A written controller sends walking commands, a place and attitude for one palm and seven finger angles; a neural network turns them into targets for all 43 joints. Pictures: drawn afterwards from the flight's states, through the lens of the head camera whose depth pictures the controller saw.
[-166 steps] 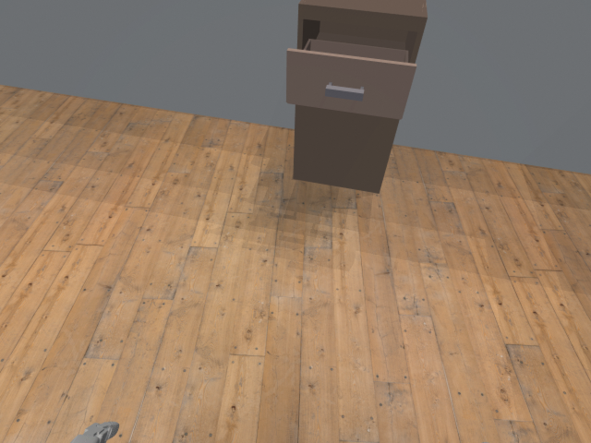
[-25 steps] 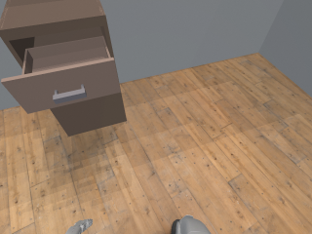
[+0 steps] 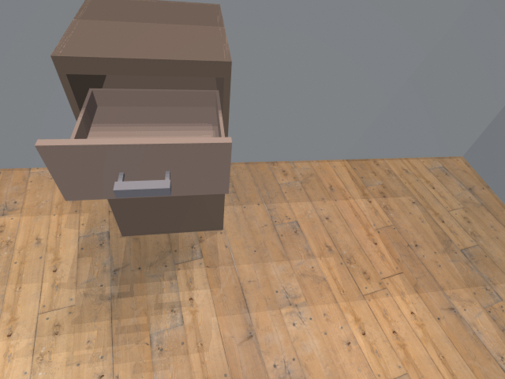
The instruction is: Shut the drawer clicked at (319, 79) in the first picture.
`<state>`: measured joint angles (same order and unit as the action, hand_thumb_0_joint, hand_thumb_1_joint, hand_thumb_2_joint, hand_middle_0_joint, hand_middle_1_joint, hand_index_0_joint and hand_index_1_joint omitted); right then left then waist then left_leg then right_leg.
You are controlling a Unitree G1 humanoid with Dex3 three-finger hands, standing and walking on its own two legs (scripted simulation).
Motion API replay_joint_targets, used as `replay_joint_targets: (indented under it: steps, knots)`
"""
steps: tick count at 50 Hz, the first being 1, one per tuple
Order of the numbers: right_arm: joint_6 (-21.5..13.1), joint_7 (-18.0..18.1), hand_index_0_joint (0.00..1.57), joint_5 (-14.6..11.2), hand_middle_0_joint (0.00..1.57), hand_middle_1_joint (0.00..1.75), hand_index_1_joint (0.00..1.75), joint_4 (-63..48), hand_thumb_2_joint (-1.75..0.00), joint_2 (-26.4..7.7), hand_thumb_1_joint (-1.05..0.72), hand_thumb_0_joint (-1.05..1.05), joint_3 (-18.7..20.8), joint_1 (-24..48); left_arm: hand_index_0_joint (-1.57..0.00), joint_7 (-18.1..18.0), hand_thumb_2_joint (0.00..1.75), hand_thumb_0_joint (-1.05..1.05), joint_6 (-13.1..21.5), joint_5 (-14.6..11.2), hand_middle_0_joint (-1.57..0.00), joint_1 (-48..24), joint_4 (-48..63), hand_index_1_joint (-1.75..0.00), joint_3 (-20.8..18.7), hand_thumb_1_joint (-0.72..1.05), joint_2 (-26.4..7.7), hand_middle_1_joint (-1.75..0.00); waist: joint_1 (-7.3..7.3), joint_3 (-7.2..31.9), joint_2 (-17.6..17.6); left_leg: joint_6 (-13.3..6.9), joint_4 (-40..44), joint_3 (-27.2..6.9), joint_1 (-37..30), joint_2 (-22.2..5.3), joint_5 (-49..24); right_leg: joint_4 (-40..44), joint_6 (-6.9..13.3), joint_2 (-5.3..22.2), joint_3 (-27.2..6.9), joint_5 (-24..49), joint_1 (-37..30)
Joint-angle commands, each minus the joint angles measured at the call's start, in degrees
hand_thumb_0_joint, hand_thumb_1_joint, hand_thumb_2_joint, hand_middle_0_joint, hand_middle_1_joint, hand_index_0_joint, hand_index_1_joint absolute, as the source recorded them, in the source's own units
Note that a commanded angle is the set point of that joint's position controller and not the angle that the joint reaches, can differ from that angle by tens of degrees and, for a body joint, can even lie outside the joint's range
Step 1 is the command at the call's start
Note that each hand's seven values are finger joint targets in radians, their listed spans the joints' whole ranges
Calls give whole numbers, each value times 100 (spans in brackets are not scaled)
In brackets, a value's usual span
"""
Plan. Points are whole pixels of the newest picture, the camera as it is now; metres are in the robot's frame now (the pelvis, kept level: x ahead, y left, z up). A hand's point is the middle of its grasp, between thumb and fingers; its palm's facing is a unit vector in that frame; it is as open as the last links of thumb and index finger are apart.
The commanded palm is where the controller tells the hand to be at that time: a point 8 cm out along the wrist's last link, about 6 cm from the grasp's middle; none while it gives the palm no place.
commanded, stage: turn to face it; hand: left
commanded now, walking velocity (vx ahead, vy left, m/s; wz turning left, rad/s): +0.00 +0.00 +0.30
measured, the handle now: (144, 181) +0.53 +0.28 -0.07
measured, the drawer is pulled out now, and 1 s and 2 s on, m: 0.28 0.28 0.28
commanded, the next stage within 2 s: take the last steps up to it in 0.36 s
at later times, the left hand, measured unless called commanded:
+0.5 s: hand out of the picture +0.05 +0.15 -0.15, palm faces +0.15 -0.95 -0.27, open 7.4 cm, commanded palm none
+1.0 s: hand out of the picture -0.10 +0.13 -0.16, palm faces +0.33 -0.93 -0.15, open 7.4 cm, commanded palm none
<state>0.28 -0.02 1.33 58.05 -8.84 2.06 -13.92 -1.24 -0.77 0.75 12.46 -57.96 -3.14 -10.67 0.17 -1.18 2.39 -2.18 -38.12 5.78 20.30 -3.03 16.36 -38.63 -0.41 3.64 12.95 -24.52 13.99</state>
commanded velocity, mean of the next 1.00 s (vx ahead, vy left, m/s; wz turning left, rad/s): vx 0.17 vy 0.02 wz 0.14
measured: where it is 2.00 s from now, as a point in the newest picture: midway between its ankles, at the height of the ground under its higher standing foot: (226, 377)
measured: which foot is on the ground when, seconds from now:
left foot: down 0.00-0.46, up 0.48-0.96, down 0.98-1.00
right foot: up 0.00-0.42, down 0.44-0.98, up 1.00-1.00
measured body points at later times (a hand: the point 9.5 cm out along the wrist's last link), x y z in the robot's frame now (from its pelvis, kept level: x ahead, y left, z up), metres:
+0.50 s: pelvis +0.01 -0.05 +0.01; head +0.02 -0.07 +0.46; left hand +0.05 +0.20 -0.12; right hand +0.08 -0.28 -0.16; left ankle +0.03 +0.08 -0.71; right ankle +0.03 -0.15 -0.72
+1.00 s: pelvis +0.05 +0.00 +0.01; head +0.05 +0.02 +0.46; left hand -0.11 +0.18 -0.15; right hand +0.17 -0.21 -0.13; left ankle +0.03 +0.11 -0.73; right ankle +0.03 -0.14 -0.72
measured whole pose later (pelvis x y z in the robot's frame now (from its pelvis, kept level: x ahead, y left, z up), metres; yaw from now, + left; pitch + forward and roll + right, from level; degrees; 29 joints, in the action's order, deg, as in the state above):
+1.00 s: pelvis +0.05 +0.00 +0.01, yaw +12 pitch +0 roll -1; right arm -2.1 -0.7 1.2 58.8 -9.3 3.0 -12.0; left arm 0.0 0.1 1.5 27.8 -66.5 -2.9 -9.1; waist -3.3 -0.3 1.6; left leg -0.8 -28.6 6.0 13.3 -2.8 15.2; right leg -33.3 -0.2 5.4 8.0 -21.9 11.2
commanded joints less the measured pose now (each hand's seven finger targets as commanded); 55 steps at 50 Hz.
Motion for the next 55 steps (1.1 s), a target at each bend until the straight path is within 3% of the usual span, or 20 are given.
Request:
replay_joint_targets:
  steps: [1,6,14,18,20,21,22,23,24,25,28,39,43,46,47,48,49,50,52,55]
  knots:
    - [-67,185,20,29,20,30,30,-233,-90,-1092,-90,0,175,-510,-20,-25,90,0,10,26,-20,5,431,-30,-94,90,-400,-30,125,132,-1569,-973,2175,-2407,-996,-1735,-2423,-2219,-179,141,-1068,-865,1514]
    - [-118,206,20,-36,20,30,30,-361,-90,-1013,-90,0,161,-167,-20,-6,90,0,-31,12,-20,260,242,-30,-104,90,-373,-30,4,485,-737,-727,1952,-1341,-1436,-1209,-3204,-2335,-321,131,-1170,147,1457]
    - [7,161,20,-6,20,30,30,-290,-90,-1108,-90,0,263,-187,-20,-47,90,0,-87,11,-20,32,376,-30,-66,90,-336,-30,157,266,-1053,-820,1955,-1564,-1364,-1190,-2666,-883,-357,-21,-1039,-105,1035]
    - [57,136,20,-4,20,30,30,-339,-90,-1167,-90,0,292,46,-20,-64,90,0,-51,-13,-20,329,311,-30,-65,90,-326,-30,26,227,-1199,-736,1859,-1732,-914,-1093,-2200,-41,-275,-150,-997,258,375]
    - [67,108,20,-51,20,30,30,-361,-90,-1101,-90,0,282,201,-20,-84,90,0,19,-13,-20,653,228,-30,-72,90,-395,-30,-167,264,-957,-476,1487,-1600,-437,-858,-1808,1122,-270,-133,-952,1184,-433]
    - [63,79,20,-91,20,30,30,-380,-90,-918,-90,0,272,192,-20,-112,90,0,73,19,-20,764,212,-30,-95,90,-560,-30,-213,292,-470,-190,1056,-1380,-53,-537,-1137,1815,-208,206,-1304,1536,-889]
    - [70,51,20,-138,20,30,30,-463,-90,-564,-90,0,214,100,-20,-144,90,0,136,90,-20,755,225,-30,-158,90,-1025,-30,-149,275,962,236,110,-592,660,189,187,2264,183,1393,-2556,1900,-1181]
    - [125,61,20,-95,20,30,30,-603,-90,-578,-90,0,228,290,-20,-123,90,0,128,76,-20,725,343,-30,-179,90,-1285,-30,-242,90,1413,325,-838,-555,670,374,1562,2480,795,2184,-3098,2367,-476]
    - [195,54,20,-48,20,30,30,-557,-90,-660,-90,0,264,250,-20,-117,90,0,117,61,-20,600,378,-30,-120,90,-1128,-30,-162,25,738,313,-1493,-781,548,263,1536,2585,985,2153,-2837,1930,-132]
    - [233,40,20,2,20,30,30,-443,-90,-665,-90,0,270,177,-20,-128,90,0,152,55,-20,373,393,-30,-153,90,-956,-30,-73,-177,1138,304,-1890,-851,811,115,1243,2711,880,1833,-2654,1344,-77]
    - [173,-57,20,38,20,30,30,-213,-90,-668,-90,0,288,-9,-20,-51,90,0,243,27,-20,441,357,-30,-91,90,-665,-30,-49,-392,646,383,-2481,-648,1110,-17,334,2812,603,1340,-2035,447,-307]
    - [4,-164,20,16,20,30,30,-315,-90,-452,-90,0,228,553,-20,22,90,0,416,116,-20,1439,-159,-30,-118,90,-740,-30,-401,-421,601,377,-809,-201,1082,-211,362,3214,852,1534,-2032,-395,-920]
    - [-93,-159,20,-14,20,30,30,-312,-90,-327,-90,0,155,513,-20,42,90,0,386,120,-20,1439,-336,-30,-134,90,-770,-30,-358,-362,656,250,31,-47,345,-84,500,3050,882,1495,-1862,-169,-593]
    - [-221,-85,20,-30,20,30,30,-27,-90,-355,-90,0,125,-265,-20,65,90,0,330,54,-20,1185,-396,-30,-139,90,-708,-30,23,-115,349,219,1394,297,-1361,153,-93,2286,613,1008,-1268,-273,196]
    - [-273,-16,20,-39,20,30,30,143,-90,-580,-90,0,168,-723,-20,89,90,0,313,40,-20,1180,-391,-30,-84,90,-511,-30,204,20,-313,183,1658,-19,-2176,-73,113,1575,430,738,-999,-194,718]
    - [-316,49,20,6,20,30,30,280,-90,-1046,-90,0,278,-1271,-20,128,90,0,306,13,-20,1140,-306,-30,-19,90,-183,-30,444,162,-1648,-189,2262,-1711,-2729,-1221,1016,91,169,193,-499,-231,1644]
    - [-274,91,20,-6,20,30,30,314,-90,-1440,-90,0,348,-1727,-20,126,90,0,295,74,-20,904,-73,-30,16,90,-85,-30,551,-19,-1983,-584,2879,-2779,-2709,-2049,1419,-1179,106,-80,-495,-763,2400]
    - [-241,121,20,13,20,30,30,298,-90,-1424,-90,0,321,-1687,-20,111,90,0,307,95,-20,580,42,-30,-10,90,-142,-30,562,-375,-1294,-812,2981,-2890,-2376,-2213,1325,-1829,189,79,-870,-639,2727]
    - [-311,152,20,-2,20,30,30,230,-90,-811,-90,0,146,-1003,-20,154,90,0,270,127,-20,572,-128,-30,-47,90,-153,-30,276,-732,-1232,-703,3067,-2060,-1554,-1693,1043,-2356,195,347,-1095,121,2554]
    - [-463,175,20,-35,20,30,30,182,-90,-516,-90,0,82,-829,-20,216,90,0,251,101,-20,843,-253,-30,-52,90,-55,-30,-6,-709,-808,-689,2972,-1117,-1488,-1321,-1005,-2450,70,372,-1087,905,2337]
